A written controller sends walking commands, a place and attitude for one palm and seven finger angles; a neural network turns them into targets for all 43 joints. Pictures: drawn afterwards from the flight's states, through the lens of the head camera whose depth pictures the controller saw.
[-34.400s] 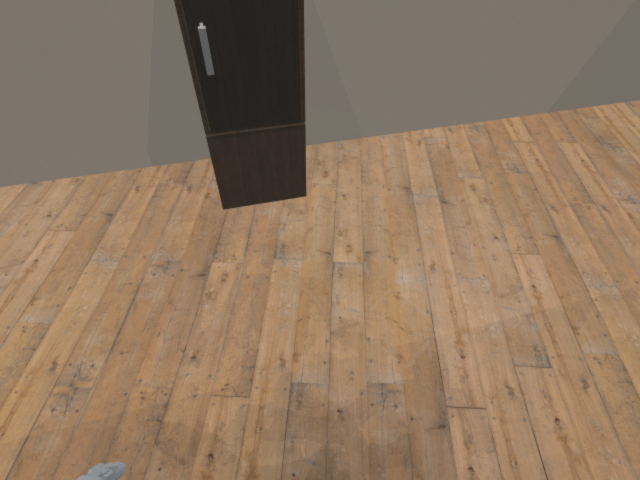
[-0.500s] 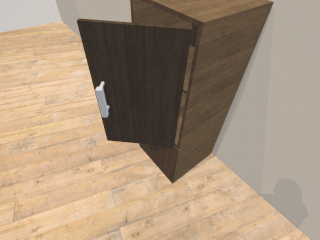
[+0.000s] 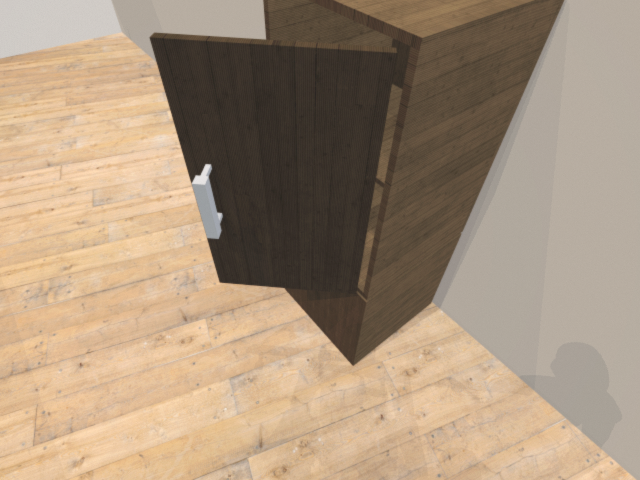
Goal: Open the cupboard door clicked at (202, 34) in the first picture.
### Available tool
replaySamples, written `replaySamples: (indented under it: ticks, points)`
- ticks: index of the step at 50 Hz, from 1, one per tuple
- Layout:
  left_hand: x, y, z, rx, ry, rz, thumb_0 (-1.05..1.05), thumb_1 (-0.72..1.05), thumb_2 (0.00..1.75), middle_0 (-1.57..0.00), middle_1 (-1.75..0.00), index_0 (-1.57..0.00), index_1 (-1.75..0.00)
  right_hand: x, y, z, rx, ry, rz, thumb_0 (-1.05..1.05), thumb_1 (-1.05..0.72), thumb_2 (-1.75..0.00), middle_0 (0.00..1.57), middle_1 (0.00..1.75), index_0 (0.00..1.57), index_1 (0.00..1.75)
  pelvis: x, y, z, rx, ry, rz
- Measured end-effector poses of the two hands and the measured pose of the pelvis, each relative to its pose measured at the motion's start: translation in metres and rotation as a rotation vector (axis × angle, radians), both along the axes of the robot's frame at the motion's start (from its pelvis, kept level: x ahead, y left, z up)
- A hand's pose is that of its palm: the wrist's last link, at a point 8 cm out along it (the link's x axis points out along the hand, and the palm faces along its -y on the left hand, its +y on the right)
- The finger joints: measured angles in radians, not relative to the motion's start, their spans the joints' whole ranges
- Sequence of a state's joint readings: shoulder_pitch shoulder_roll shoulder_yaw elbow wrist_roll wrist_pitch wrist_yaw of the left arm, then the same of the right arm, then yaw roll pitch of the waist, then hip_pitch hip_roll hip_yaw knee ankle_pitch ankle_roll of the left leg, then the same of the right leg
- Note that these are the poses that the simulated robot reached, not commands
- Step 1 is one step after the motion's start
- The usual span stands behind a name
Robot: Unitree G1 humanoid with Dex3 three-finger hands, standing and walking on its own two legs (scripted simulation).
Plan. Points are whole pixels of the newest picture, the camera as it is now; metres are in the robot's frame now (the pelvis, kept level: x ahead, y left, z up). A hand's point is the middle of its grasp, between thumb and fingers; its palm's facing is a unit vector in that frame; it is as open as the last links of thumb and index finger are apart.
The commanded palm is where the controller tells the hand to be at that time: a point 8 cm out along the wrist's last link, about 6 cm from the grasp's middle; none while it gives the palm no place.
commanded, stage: come to a stop and stand still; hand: left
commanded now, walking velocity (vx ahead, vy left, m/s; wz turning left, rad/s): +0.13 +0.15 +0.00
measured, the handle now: (210, 201) +0.59 +0.25 -0.03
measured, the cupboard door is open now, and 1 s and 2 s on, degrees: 46 46 46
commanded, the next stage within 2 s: look again from close up in 1.38 s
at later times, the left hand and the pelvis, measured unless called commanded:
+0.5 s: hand out of the picture +0.05 +0.24 -0.17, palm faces +0.05 -0.97 -0.23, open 7.4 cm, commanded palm none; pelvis +0.03 +0.05 +0.00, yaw +0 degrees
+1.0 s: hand out of the picture +0.02 +0.24 -0.17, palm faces +0.01 -0.98 -0.18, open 7.4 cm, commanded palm none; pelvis +0.02 +0.08 +0.00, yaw +1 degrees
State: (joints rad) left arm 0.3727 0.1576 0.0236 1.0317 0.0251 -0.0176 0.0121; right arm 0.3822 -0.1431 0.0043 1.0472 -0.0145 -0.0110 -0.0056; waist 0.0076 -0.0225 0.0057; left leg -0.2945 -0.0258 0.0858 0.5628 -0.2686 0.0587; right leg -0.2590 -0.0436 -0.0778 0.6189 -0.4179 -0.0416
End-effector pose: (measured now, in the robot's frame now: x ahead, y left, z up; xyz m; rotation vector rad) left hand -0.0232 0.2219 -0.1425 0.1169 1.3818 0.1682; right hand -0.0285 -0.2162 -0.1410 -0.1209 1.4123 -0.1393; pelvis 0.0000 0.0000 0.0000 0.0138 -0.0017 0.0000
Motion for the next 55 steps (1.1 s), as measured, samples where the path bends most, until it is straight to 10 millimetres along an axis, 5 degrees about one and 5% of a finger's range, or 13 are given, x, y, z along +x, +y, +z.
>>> replaySamples:
  ticks: [4,8,13,20,30,41,55]
  points:
    - [0.019,0.001,0.004,0.009,-0.072,0.046,0.00,0.90,0.89,-0.20,-0.29,-0.20,-0.30,0.021,0.008,-0.004,0.022,0.019,0.039,0.01,-0.91,-0.90,0.20,0.30,0.20,0.30,0.012,0.006,0.001,-0.009,-0.007,0.033]
    - [0.024,0.008,0.009,-0.001,-0.056,0.061,0.00,0.90,0.89,-0.20,-0.29,-0.20,-0.30,0.065,0.015,0.005,0.005,-0.039,0.061,0.02,-0.92,-0.90,0.20,0.30,0.20,0.30,0.025,0.020,0.009,-0.001,-0.009,0.041]
    - [0.028,0.032,-0.009,-0.024,0.014,0.056,0.00,0.90,0.89,-0.20,-0.29,-0.20,-0.30,0.115,0.021,0.007,-0.066,-0.165,0.066,0.02,-0.93,-0.90,0.20,0.30,0.20,0.30,0.041,0.045,-0.004,-0.024,-0.013,0.021]
    - [0.049,0.061,-0.007,0.016,0.021,0.014,0.00,0.91,0.89,-0.20,-0.29,-0.20,-0.30,0.142,0.044,0.012,-0.061,-0.224,0.067,0.01,-0.92,-0.90,0.20,0.30,0.20,0.30,0.036,0.052,-0.001,-0.004,-0.001,0.003]
    - [0.061,0.054,0.008,0.034,-0.085,-0.017,0.00,0.91,0.89,-0.19,-0.29,-0.20,-0.30,0.120,0.039,0.006,-0.023,-0.203,0.019,-0.01,-0.93,-0.90,0.21,0.30,0.20,0.30,0.024,0.046,0.003,-0.023,-0.006,0.006]
    - [0.046,0.047,0.002,-0.016,-0.039,-0.027,0.01,0.93,0.89,-0.20,-0.29,-0.20,-0.30,0.053,0.045,0.012,-0.045,-0.033,0.012,0.00,-0.92,-0.90,0.20,0.30,0.20,0.30,0.023,0.054,0.010,-0.039,-0.015,0.000]
    - [0.038,0.086,0.003,0.017,-0.044,-0.033,0.00,0.91,0.89,-0.20,-0.29,-0.20,-0.30,0.032,0.090,0.002,0.001,-0.040,-0.005,0.02,-0.92,-0.90,0.20,0.30,0.20,0.30,0.015,0.084,0.004,-0.034,-0.022,0.015]
